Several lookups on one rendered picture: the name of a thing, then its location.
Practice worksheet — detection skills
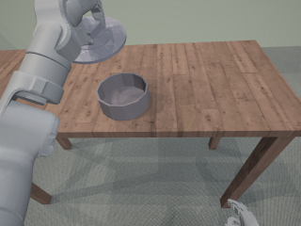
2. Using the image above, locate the table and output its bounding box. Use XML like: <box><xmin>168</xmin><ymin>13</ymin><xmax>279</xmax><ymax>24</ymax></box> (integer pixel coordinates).
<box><xmin>0</xmin><ymin>40</ymin><xmax>301</xmax><ymax>208</ymax></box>

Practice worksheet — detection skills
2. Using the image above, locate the right robot hand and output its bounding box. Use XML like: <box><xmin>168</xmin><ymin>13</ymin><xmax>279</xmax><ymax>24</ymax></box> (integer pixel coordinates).
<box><xmin>225</xmin><ymin>199</ymin><xmax>260</xmax><ymax>226</ymax></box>

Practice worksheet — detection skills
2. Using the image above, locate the knob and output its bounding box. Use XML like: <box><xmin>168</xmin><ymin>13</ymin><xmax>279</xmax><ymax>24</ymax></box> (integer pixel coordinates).
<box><xmin>82</xmin><ymin>18</ymin><xmax>103</xmax><ymax>40</ymax></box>

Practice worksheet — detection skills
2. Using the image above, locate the lid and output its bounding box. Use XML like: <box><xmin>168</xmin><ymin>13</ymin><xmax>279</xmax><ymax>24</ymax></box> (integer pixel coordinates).
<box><xmin>72</xmin><ymin>16</ymin><xmax>127</xmax><ymax>65</ymax></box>

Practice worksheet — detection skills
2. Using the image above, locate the pot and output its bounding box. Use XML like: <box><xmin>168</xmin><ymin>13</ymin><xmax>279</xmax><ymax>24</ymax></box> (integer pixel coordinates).
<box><xmin>95</xmin><ymin>73</ymin><xmax>150</xmax><ymax>121</ymax></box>

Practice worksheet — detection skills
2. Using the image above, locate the left robot hand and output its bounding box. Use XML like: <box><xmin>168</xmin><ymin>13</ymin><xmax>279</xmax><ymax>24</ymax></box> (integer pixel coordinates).
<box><xmin>76</xmin><ymin>0</ymin><xmax>106</xmax><ymax>46</ymax></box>

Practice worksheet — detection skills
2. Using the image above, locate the left robot upper arm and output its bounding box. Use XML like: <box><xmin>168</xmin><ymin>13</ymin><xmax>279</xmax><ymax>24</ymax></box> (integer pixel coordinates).
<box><xmin>0</xmin><ymin>100</ymin><xmax>60</xmax><ymax>226</ymax></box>

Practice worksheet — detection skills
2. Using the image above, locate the robot left forearm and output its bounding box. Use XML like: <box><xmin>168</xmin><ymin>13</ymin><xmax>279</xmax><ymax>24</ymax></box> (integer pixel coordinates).
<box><xmin>0</xmin><ymin>0</ymin><xmax>83</xmax><ymax>120</ymax></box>

